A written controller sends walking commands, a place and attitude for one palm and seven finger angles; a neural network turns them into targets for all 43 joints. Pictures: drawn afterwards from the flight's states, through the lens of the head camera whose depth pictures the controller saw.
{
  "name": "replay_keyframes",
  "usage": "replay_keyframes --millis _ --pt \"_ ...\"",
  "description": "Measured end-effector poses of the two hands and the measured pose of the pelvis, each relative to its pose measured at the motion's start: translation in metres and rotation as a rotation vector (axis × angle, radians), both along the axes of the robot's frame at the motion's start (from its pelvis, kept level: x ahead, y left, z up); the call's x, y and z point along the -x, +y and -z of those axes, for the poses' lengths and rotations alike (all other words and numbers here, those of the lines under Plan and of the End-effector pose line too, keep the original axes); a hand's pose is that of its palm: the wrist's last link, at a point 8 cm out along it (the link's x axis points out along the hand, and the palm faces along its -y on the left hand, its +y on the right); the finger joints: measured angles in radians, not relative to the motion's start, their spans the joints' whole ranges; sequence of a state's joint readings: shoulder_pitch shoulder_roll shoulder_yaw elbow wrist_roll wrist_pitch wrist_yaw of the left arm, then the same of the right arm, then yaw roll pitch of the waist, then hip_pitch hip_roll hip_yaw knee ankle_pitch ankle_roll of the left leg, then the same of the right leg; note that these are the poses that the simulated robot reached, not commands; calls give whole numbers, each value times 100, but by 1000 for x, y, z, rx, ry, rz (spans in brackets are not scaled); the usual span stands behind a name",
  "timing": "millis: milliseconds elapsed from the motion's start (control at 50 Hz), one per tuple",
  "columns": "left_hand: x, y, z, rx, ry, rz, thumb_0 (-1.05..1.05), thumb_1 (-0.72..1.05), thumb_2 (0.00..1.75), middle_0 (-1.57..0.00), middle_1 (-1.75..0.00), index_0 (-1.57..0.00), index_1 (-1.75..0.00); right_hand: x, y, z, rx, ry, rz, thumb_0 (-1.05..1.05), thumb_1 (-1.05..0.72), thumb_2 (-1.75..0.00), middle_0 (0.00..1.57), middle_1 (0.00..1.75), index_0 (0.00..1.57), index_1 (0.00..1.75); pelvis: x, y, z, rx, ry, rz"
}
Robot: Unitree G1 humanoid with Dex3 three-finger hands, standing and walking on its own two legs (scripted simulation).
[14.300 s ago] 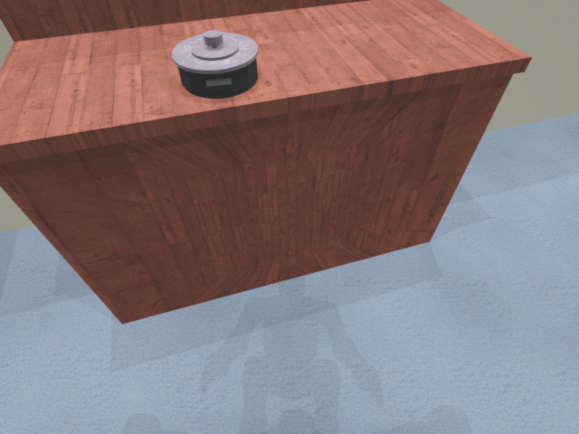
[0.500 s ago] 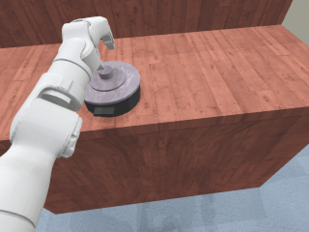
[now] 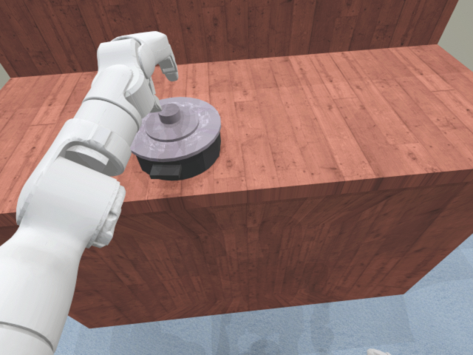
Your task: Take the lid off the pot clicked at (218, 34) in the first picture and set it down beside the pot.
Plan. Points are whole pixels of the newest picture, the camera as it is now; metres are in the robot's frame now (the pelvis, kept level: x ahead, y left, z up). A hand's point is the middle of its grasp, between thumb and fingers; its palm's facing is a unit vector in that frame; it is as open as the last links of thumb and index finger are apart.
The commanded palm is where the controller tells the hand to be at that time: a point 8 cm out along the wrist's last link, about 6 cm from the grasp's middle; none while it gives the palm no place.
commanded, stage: move the open hand above the knob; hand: left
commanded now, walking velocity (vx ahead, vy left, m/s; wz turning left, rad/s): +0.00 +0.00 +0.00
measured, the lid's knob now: (169, 113) +0.51 +0.12 +0.15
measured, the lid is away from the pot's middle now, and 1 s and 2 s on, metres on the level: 0.00 0.00 0.00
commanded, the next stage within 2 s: lower the open fingers around the knob in 1.34 s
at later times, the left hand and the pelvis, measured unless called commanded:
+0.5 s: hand (151, 87) +0.47 +0.12 +0.24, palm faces -0.24 -0.07 -0.97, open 10.2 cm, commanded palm +0.46 +0.12 +0.28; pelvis -0.01 +0.00 +0.00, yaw +0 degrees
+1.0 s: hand (152, 88) +0.47 +0.12 +0.24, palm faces -0.25 -0.08 -0.96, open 10.2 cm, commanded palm +0.46 +0.12 +0.28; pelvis -0.01 +0.00 +0.00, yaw +0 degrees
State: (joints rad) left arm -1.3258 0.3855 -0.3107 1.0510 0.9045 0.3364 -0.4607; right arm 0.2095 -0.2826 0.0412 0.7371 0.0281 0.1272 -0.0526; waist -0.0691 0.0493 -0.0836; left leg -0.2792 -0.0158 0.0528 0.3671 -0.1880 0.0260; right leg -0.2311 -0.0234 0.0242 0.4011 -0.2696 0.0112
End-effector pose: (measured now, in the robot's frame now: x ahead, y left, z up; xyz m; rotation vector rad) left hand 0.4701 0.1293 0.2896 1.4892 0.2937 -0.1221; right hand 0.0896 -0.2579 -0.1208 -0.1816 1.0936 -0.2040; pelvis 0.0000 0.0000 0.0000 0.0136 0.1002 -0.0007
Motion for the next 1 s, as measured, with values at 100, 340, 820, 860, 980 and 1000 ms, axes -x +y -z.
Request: replay_keyframes --millis 100,340,820,860,980,1000 --pt "3 1 -1 3 -3 -2 0 -22 121 -81 -8 -80 -8 0 0 -1 3 -6 -1 0 -90 -90 20 30 20 29 2 1 0 0 -3 1" --pt "9 2 -2 2 -6 3 0 -22 121 -81 -8 -80 -8 12 3 1 0 10 4 0 -90 -90 20 30 20 29 6 3 0 1 -12 1" --pt "15 -10 -8 5 -14 10 0 -22 121 -81 -8 -80 -8 19 1 1 0 -5 8 0 -90 -90 20 30 20 29 10 0 -1 -1 -20 7" --pt "15 -9 -7 2 -13 6 0 -22 121 -81 -8 -80 -8 19 0 0 4 -7 8 0 -90 -90 20 30 20 29 11 0 -1 -1 -20 6" --pt "12 -6 -5 0 -6 4 0 -22 121 -81 -8 -80 -8 18 -4 -1 18 -7 10 0 -90 -90 20 30 20 29 11 -1 0 0 -15 4" --pt "11 -6 -6 -1 -8 6 0 -22 121 -81 -8 -80 -8 18 -4 -2 19 -7 11 0 -90 -90 20 30 20 29 10 -1 0 0 -14 4"
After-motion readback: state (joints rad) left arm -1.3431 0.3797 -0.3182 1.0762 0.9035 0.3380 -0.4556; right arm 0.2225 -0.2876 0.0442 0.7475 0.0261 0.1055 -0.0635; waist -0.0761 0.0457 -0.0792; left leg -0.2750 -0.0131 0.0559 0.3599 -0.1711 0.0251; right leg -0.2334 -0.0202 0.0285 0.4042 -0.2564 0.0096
